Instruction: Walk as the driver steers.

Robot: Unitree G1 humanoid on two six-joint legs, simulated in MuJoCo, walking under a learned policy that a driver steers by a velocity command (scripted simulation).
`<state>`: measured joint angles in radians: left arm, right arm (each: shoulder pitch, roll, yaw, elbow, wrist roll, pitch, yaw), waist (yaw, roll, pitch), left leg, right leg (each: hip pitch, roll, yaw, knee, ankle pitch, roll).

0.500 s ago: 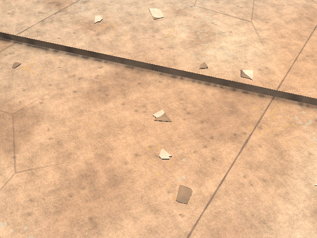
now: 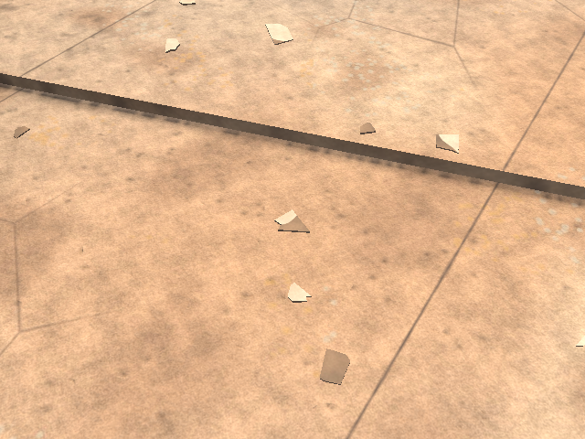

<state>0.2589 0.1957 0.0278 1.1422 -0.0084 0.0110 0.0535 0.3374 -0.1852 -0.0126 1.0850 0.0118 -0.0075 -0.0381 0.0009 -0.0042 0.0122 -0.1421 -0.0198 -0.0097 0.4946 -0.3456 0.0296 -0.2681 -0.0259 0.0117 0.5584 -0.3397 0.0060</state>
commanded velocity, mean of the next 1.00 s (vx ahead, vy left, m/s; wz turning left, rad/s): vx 0.42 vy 0.00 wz -0.10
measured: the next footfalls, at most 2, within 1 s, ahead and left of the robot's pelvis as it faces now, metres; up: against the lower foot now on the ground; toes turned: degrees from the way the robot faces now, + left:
left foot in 0.64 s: +0.47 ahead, +0.09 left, +0.00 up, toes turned +3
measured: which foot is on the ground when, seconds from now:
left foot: down 0.00-0.16, up 0.18-0.62, down 0.64-1.00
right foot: down 0.00-0.64, up 0.66-1.00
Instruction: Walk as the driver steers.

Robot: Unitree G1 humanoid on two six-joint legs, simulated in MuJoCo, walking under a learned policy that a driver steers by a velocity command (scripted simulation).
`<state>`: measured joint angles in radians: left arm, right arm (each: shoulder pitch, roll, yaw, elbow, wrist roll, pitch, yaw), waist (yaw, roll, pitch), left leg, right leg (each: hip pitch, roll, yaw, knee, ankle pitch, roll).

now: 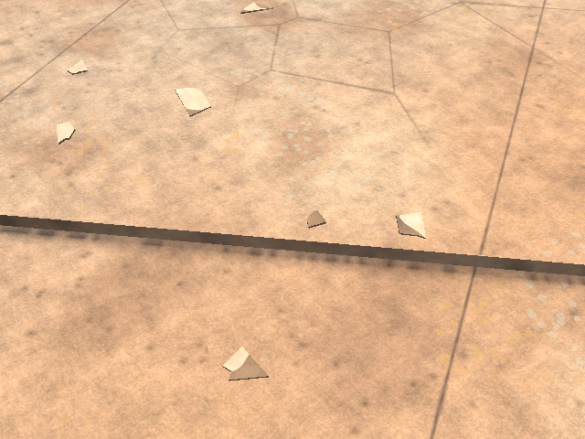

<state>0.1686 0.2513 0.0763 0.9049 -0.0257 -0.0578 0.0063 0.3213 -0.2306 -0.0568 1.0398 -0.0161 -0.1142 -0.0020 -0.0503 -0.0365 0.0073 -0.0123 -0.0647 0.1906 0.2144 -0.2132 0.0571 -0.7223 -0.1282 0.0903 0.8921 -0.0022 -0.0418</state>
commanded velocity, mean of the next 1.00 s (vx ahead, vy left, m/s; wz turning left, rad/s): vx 0.50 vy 0.00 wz -0.47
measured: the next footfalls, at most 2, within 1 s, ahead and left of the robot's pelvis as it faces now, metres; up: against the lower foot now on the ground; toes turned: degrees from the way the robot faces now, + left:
right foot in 0.22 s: +0.30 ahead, -0.14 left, +0.00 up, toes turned -10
left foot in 0.70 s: +0.63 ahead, -0.03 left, +0.00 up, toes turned -27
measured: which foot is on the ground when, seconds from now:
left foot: down 0.00-0.20, up 0.22-0.68, down 0.70-1.00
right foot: up 0.00-0.20, down 0.22-0.70, up 0.72-1.00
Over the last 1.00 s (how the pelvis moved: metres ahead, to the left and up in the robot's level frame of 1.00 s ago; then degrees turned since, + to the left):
0.47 0.00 0.01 -7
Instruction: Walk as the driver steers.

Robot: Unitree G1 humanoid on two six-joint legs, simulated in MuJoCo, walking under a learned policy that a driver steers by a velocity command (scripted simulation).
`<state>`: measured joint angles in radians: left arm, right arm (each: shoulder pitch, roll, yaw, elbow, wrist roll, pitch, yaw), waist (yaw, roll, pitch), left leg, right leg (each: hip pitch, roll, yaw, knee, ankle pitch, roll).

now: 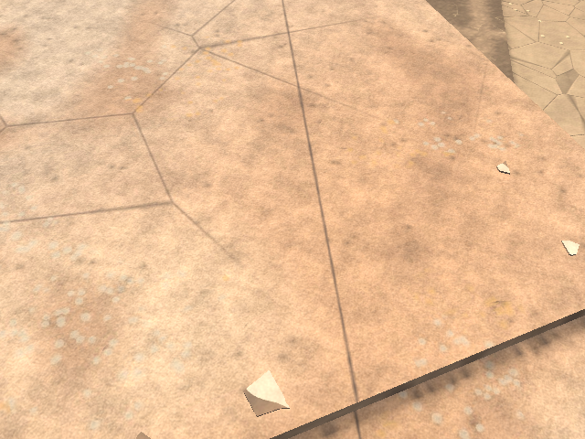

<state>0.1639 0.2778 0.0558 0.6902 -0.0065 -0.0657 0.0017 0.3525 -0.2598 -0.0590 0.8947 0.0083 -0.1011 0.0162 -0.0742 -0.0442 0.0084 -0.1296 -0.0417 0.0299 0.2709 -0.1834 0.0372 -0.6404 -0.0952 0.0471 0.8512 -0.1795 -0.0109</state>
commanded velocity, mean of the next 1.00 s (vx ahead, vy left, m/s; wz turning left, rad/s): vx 0.49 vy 0.00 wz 0.32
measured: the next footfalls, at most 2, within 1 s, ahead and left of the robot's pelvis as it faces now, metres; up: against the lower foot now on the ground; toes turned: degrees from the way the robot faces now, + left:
right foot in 0.20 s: +0.27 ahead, -0.15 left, +0.00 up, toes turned -2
left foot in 0.72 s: +0.54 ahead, +0.12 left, +0.05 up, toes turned +18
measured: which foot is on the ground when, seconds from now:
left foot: down 0.00-0.22, up 0.24-0.70, down 0.72-1.00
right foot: up 0.00-0.18, down 0.20-0.72, up 0.74-1.00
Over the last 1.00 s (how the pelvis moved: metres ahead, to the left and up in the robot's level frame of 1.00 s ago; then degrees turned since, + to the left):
0.57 -0.12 0.00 -28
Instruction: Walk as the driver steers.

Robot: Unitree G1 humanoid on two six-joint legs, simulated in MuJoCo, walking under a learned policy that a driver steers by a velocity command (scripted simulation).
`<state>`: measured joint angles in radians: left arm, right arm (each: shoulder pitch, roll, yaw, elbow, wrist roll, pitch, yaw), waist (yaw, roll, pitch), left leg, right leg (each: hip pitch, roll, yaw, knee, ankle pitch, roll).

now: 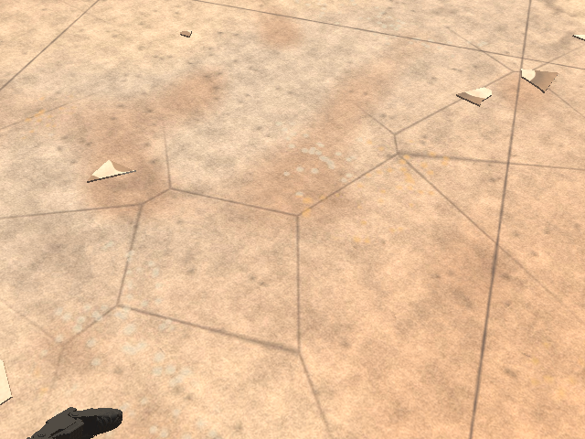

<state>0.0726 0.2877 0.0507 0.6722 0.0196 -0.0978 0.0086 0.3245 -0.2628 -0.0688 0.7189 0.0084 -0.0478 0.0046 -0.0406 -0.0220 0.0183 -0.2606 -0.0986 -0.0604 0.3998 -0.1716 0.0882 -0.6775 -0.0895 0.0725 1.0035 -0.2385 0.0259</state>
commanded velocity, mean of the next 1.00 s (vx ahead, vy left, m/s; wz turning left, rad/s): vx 0.07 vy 0.00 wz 0.25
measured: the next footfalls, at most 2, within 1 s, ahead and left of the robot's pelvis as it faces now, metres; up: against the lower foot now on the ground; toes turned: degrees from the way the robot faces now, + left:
right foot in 0.20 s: +0.27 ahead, -0.13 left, +0.00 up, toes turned +12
left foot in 0.56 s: +0.15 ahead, +0.10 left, +0.00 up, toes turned +12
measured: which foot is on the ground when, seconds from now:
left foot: down 0.00-0.20, up 0.22-0.54, down 0.56-1.00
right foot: up 0.00-0.18, down 0.20-1.00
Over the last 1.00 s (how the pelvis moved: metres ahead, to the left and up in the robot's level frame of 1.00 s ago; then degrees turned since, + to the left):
0.51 0.04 0.05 23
